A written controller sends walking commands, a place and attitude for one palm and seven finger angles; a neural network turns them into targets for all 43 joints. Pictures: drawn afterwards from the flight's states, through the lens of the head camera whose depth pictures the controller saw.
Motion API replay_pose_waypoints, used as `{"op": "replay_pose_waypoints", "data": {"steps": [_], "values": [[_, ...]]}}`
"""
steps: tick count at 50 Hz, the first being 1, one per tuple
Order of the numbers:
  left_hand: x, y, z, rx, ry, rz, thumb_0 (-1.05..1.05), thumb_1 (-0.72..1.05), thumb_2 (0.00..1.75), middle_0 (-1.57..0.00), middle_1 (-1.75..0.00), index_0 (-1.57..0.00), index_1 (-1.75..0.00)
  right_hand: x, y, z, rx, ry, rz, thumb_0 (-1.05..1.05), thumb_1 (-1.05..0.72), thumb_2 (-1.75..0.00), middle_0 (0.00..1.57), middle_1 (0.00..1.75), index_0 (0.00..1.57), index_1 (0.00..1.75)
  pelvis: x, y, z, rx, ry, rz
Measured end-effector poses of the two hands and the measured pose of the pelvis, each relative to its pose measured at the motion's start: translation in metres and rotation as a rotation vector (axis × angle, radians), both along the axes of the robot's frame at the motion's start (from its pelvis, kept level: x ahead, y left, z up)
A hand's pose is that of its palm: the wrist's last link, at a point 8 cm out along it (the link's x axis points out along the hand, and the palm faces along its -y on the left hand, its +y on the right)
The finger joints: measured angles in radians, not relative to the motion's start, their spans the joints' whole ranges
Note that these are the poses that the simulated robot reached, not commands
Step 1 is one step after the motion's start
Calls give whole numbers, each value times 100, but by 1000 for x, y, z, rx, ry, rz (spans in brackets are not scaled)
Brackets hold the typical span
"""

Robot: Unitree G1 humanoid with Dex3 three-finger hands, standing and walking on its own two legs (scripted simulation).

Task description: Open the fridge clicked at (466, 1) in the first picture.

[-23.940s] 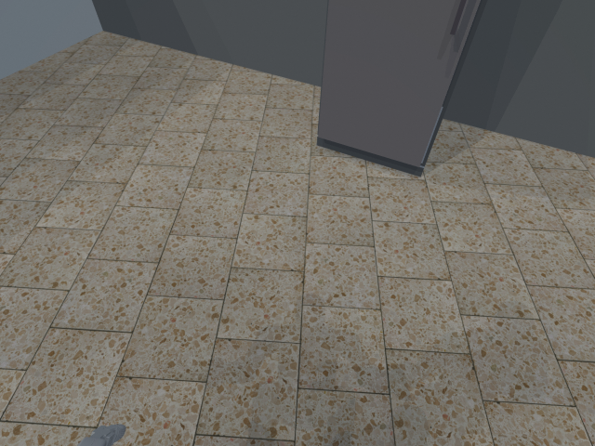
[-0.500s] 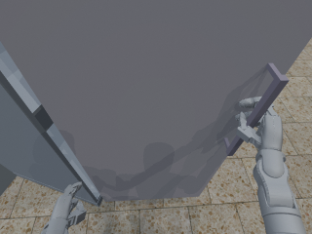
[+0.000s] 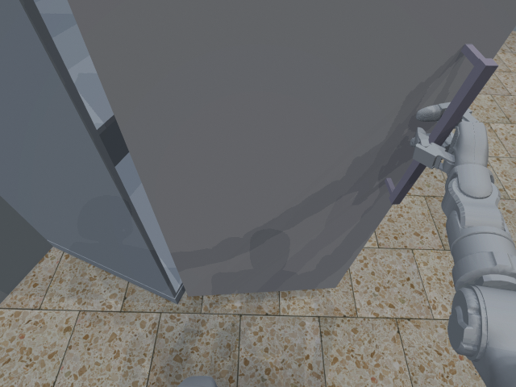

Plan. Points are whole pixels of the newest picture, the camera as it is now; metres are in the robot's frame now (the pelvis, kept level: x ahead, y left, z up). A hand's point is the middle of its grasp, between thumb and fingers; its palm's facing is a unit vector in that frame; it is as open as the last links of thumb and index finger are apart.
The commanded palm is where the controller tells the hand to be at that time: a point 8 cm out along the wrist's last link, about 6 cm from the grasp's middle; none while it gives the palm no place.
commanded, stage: stop walking and hold the door back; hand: right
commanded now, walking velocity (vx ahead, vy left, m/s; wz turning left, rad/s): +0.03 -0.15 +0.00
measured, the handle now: (425, 139) +0.49 -0.23 +0.12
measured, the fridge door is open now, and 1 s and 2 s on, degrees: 63 62 62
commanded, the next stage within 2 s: loosen the grip on the handle in 0.74 s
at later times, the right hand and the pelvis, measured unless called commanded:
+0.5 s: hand (421, 149) +0.46 -0.21 +0.12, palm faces +0.09 +0.97 -0.24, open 5.5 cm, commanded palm +0.43 -0.29 +0.12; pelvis +0.04 -0.04 +0.01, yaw +6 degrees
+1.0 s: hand (437, 152) +0.45 -0.23 +0.14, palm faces +0.10 +0.98 -0.16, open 6.9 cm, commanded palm +0.41 -0.26 +0.13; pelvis +0.01 -0.04 +0.01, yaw +5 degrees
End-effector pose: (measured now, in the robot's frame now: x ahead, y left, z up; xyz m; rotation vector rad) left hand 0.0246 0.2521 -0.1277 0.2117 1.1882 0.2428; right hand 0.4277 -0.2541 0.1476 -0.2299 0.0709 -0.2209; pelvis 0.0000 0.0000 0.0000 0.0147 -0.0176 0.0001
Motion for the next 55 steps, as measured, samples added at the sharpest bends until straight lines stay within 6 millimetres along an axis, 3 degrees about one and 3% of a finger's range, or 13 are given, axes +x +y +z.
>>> {"op": "replay_pose_waypoints", "data": {"steps": [5,11,15,19,25,29,33,43,47,55], "values": [[5,28,11,69,-60,75,1,92,90,-20,-30,-20,-30,12,4,-6,47,23,-17,-5,-70,-82,45,140,48,141,0,-5,5,-11,-25,14],[28,33,39,143,-151,71,1,91,90,-20,-30,-20,-29,26,2,-8,86,-23,23,-3,-68,-81,45,140,46,141,11,-20,11,-23,-27,37],[49,18,49,174,-210,83,1,91,90,-20,-30,-20,-29,30,-1,-11,78,-111,90,0,-68,-80,45,140,46,140,22,-38,5,1,-23,49],[74,-14,54,122,-245,67,1,91,90,-20,-30,-19,-29,23,-3,-14,50,-168,143,0,-71,-79,45,140,46,140,30,-45,10,10,6,84],[111,-57,42,2,-290,6,1,91,90,-20,-30,-20,-30,12,-9,-14,-41,-211,176,-2,-68,-75,45,140,44,140,39,-44,6,11,39,107],[125,-69,36,-32,-296,5,1,90,90,-21,-30,-20,-30,7,-12,-15,-52,-189,173,-7,-65,-76,45,140,44,140,42,-48,7,9,36,105],[131,-69,39,-15,-300,-3,1,90,90,-21,-30,-20,-30,6,-13,-16,-35,-168,164,-9,-63,-76,46,140,45,140,42,-52,9,0,32,109],[114,-41,52,57,-306,9,1,90,90,-21,-30,-20,-30,-6,-9,-15,-18,-148,153,-7,-69,-78,46,140,45,140,30,-47,11,11,23,113],[92,-26,56,60,-309,-21,1,90,90,-20,-30,-20,-30,2,-19,-6,14,-68,166,-8,-55,-75,46,140,45,140,19,-40,12,-9,59,84],[29,4,43,66,-237,5,1,91,90,-20,-30,-20,-30,-20,-20,-5,12,-150,105,-2,-13,-54,42,138,36,135,-5,-28,1,-9,82,77]]}}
